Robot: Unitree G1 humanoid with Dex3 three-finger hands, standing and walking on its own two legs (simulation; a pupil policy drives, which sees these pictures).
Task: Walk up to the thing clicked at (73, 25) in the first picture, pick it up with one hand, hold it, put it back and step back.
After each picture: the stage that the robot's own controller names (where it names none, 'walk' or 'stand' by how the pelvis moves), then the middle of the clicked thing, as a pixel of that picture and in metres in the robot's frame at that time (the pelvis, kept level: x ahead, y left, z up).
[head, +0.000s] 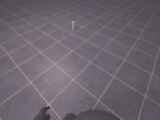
stand; (73, 26) +2.32 +0.54 -0.66
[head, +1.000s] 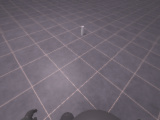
walk; (82, 30) +2.21 +0.23 -0.64
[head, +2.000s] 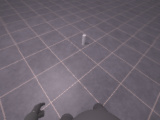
walk; (83, 40) +1.58 +0.10 -0.65
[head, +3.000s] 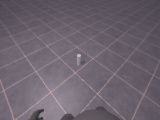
walk; (78, 60) +1.04 +0.17 -0.65
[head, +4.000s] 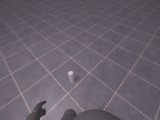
walk; (71, 77) +0.65 +0.27 -0.63
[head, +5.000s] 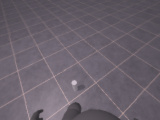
walk; (74, 86) +0.47 +0.22 -0.63
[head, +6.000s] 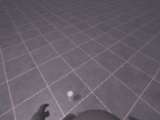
stand; (70, 96) +0.38 +0.20 -0.65
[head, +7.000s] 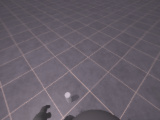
stand; (68, 97) +0.35 +0.23 -0.66
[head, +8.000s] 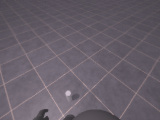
stand; (68, 96) +0.38 +0.23 -0.66
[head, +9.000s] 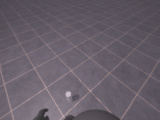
stand; (69, 97) +0.37 +0.23 -0.66
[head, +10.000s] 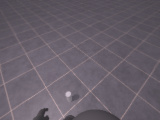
go down; (69, 97) +0.37 +0.23 -0.66
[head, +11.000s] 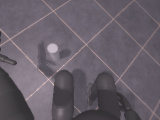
go down; (54, 53) +0.46 +0.25 -0.27
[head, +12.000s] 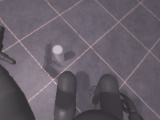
approach; (59, 55) +0.46 +0.24 -0.26
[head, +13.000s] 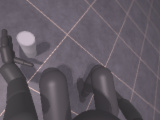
close in; (29, 47) +0.45 +0.29 -0.16
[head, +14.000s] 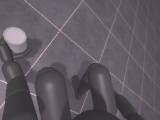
close; (18, 45) +0.44 +0.30 -0.16
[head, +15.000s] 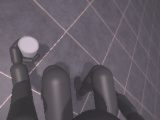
lift; (29, 50) +0.39 +0.29 -0.16
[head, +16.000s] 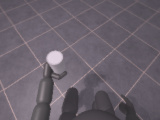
lift; (59, 67) +0.33 +0.19 +0.04
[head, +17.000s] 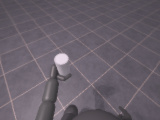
hold; (64, 70) +0.32 +0.17 +0.06
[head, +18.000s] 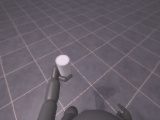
hold; (65, 71) +0.33 +0.17 +0.05
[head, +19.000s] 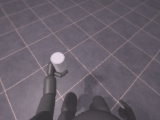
crouch; (61, 67) +0.36 +0.19 +0.00
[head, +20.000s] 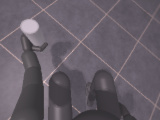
lower; (38, 40) +0.49 +0.27 -0.05
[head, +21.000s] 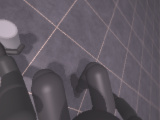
lower; (11, 41) +0.46 +0.31 -0.17
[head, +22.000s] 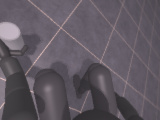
lower; (15, 43) +0.45 +0.31 -0.16
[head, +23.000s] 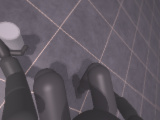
lower; (15, 43) +0.45 +0.31 -0.17
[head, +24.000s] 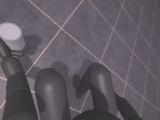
lower; (16, 43) +0.44 +0.31 -0.16
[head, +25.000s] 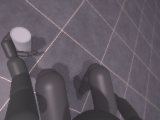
open; (23, 45) +0.45 +0.29 -0.17
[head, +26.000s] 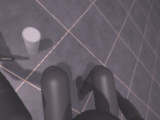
stand; (32, 44) +0.44 +0.28 -0.17
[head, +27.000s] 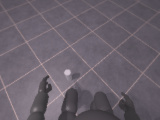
stand; (68, 75) +0.43 +0.21 -0.48
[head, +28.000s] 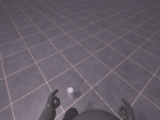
stand; (70, 93) +0.41 +0.19 -0.60
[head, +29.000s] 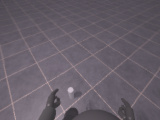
stand; (71, 93) +0.41 +0.19 -0.60
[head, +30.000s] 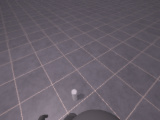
stand; (74, 95) +0.42 +0.18 -0.65
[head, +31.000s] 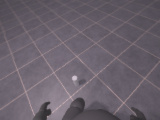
walk; (75, 81) +0.47 +0.22 -0.63
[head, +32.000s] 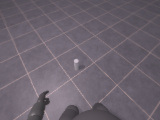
walk; (76, 65) +0.74 +0.18 -0.62
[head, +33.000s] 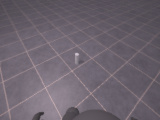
stand; (76, 58) +1.04 +0.24 -0.64
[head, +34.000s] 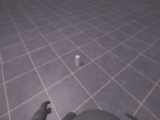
stand; (77, 61) +1.01 +0.22 -0.65
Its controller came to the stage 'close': yes
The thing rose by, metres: 0.70
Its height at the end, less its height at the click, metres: +0.00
